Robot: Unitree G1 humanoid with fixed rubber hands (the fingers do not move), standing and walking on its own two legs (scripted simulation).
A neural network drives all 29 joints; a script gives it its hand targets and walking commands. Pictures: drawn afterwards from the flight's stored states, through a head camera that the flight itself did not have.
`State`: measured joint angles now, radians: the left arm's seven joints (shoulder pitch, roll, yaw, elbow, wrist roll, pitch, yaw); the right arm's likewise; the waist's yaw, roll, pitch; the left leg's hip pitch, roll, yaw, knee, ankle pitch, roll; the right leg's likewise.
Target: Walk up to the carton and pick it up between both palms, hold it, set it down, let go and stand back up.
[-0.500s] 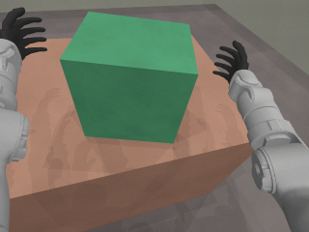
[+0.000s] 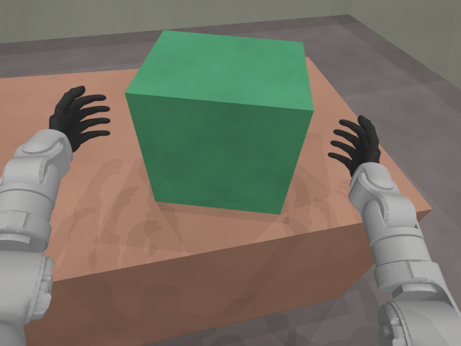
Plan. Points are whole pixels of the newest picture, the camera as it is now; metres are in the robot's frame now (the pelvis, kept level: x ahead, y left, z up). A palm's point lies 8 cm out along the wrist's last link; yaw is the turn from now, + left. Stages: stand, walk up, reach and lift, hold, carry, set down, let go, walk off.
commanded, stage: set down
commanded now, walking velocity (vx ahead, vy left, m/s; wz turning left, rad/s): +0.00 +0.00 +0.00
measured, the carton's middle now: (224, 126) +0.55 +0.01 +0.07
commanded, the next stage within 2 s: none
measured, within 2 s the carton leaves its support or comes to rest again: neither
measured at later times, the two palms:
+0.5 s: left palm (66, 199) +0.35 +0.28 +0.08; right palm (356, 217) +0.31 -0.20 +0.08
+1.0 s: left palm (50, 252) +0.27 +0.29 +0.05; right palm (358, 258) +0.25 -0.20 +0.04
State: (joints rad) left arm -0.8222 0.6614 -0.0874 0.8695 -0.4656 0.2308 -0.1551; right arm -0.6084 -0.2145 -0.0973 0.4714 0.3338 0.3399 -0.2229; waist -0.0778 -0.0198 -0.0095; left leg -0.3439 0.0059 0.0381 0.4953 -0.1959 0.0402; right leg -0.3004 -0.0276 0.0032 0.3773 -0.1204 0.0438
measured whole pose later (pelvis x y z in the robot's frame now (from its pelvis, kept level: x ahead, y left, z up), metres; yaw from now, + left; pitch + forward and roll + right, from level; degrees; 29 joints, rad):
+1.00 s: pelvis +0.06 +0.00 +0.00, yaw -1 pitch -6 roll -2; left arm 0.18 0.51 0.09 0.10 -0.36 0.08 -0.18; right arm 0.36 -0.12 -0.02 -0.16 0.25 0.17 -0.25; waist 0.06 0.02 0.14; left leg -0.06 0.02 0.06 0.46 -0.29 0.03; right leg -0.01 -0.01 0.04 0.30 -0.19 0.04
